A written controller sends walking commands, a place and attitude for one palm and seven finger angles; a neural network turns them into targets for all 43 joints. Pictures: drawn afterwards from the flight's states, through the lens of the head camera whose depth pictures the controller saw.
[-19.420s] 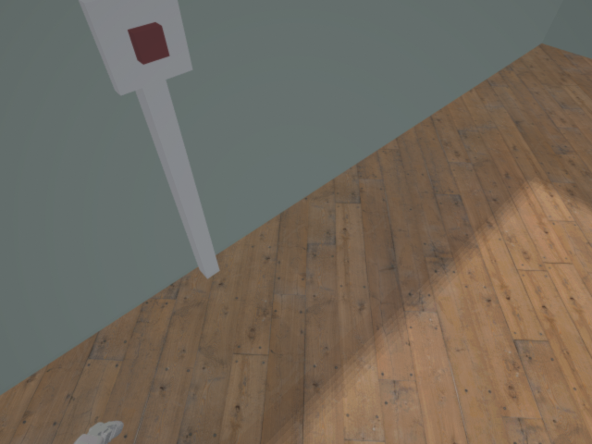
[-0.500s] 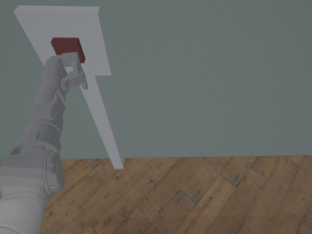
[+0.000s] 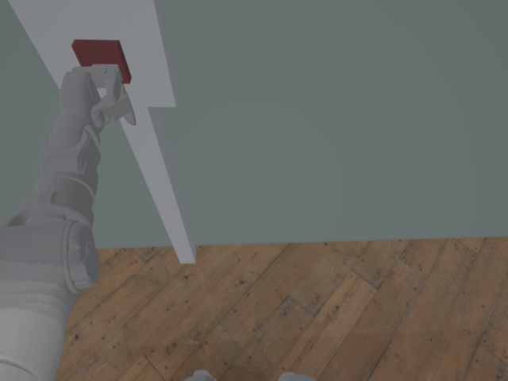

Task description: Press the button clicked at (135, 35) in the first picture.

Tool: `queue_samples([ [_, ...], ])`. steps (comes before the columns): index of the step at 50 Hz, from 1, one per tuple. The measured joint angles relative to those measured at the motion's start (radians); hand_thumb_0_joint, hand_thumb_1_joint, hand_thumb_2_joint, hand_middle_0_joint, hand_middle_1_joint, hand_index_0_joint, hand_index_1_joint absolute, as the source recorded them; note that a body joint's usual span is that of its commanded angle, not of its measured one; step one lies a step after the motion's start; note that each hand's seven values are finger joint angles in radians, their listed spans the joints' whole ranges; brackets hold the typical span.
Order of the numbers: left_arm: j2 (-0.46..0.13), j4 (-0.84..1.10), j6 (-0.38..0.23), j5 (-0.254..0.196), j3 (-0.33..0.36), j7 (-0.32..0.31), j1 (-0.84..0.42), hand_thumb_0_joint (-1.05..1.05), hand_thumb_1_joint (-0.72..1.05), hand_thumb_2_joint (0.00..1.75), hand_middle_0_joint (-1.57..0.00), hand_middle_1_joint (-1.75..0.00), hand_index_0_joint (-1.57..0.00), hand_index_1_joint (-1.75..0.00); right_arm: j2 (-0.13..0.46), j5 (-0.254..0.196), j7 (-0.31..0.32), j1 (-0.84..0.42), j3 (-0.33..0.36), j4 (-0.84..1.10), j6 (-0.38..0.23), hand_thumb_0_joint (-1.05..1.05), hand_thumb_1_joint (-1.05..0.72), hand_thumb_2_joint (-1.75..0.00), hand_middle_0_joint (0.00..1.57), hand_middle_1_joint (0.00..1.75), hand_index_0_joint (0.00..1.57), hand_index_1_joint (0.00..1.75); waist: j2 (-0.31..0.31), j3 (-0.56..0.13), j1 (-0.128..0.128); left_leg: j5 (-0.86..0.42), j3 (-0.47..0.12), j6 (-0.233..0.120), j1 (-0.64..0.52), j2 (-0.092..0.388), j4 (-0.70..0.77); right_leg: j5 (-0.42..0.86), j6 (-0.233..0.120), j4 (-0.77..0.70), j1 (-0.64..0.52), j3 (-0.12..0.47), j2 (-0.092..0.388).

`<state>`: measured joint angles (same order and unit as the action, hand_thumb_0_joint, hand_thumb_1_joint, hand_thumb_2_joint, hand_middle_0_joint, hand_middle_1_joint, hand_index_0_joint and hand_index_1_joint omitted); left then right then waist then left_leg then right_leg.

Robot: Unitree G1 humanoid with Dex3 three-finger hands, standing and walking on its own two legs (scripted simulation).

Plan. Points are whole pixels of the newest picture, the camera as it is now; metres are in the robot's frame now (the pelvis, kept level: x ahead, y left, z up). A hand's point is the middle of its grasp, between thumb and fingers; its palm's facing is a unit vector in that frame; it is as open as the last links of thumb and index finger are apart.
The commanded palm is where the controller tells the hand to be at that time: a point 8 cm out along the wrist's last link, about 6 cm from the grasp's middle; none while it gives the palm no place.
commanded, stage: pull the fist back off the button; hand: left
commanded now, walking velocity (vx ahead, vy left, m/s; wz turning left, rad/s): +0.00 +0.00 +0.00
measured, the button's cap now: (104, 59) +0.56 +0.19 +0.18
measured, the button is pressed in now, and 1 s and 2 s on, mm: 10 0 0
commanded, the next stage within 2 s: draw the hand back to the body in 1.12 s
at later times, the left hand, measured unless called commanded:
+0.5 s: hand (126, 108) +0.50 +0.16 +0.15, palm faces +0.01 -1.00 +0.00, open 3.5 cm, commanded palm +0.47 +0.20 +0.15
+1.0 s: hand (108, 148) +0.42 +0.17 +0.14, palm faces -0.01 -1.00 +0.00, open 3.1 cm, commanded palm +0.39 +0.22 +0.15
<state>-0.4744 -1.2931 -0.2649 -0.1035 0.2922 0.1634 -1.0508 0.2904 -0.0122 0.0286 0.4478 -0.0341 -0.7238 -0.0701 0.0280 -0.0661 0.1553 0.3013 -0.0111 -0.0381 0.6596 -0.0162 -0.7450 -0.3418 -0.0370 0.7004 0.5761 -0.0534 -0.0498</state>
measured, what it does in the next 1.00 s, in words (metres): stands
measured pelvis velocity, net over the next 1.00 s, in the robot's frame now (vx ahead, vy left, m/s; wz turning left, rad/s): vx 0.03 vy -0.01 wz -0.01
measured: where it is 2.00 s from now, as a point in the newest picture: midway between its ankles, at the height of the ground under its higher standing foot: outside the picture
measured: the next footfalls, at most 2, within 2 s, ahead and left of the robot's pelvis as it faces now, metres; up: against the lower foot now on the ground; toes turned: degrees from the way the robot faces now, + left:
none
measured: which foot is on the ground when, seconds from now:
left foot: down 0.00-1.00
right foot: down 0.00-1.00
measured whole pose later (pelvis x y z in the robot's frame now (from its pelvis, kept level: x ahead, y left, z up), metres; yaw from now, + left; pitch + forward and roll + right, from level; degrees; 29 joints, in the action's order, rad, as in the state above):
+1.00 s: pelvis +0.03 -0.01 +0.01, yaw -1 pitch +5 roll -1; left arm -0.31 -0.58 -0.09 -0.22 0.24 0.23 -0.46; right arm 0.27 -0.06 0.05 0.29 -0.02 -0.58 -0.03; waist 0.04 -0.08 0.02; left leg 0.32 0.01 -0.03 0.42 -0.02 -0.66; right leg -0.37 -0.05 0.63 0.35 -0.03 -0.05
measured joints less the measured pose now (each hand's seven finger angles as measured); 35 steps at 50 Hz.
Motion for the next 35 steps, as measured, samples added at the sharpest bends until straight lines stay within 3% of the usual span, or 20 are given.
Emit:
queue_samples([
  [17, 0.02, 0.035, 0.0, -0.017, 0.0, 0.005, 0.043, 0.05, 0.89, 0.89, -1.29, -1.5, -1.53, -1.5, -0.005, -0.001, -0.007, -0.014, 0.002, 0.016, -0.01, 0.0, -0.91, -0.9, 0.2, 0.3, 0.2, 0.3, 0.003, -0.007, -0.017, 0.004, 0.002, 0.004, -0.013, 0.002, -0.001, -0.005, -0.004, 0.005, -0.01, 0.003, -0.002],
  [27, 0.059, 0.158, 0.021, -0.039, 0.009, 0.022, 0.159, 0.05, 0.91, 0.89, -1.3, -1.5, -1.42, -1.5, -0.007, -0.016, -0.005, -0.035, 0.008, 0.055, 0.01, 0.0, -0.91, -0.9, 0.2, 0.3, 0.2, 0.3, 0.006, -0.019, -0.044, 0.021, 0.015, 0.007, -0.066, 0.008, 0.012, -0.018, -0.009, -0.004, -0.055, 0.018, -0.008],
  [35, 0.112, 0.351, 0.062, -0.066, 0.025, 0.048, 0.327, 0.03, 0.91, 0.9, -1.29, -1.5, -1.33, -1.5, -0.015, -0.03, -0.004, -0.058, 0.009, 0.1, 0.037, 0.01, -0.91, -0.9, 0.2, 0.3, 0.2, 0.3, 0.008, -0.039, -0.069, 0.035, 0.038, 0.008, -0.142, 0.014, 0.046, -0.027, -0.01, -0.027, -0.119, 0.044, -0.014],
])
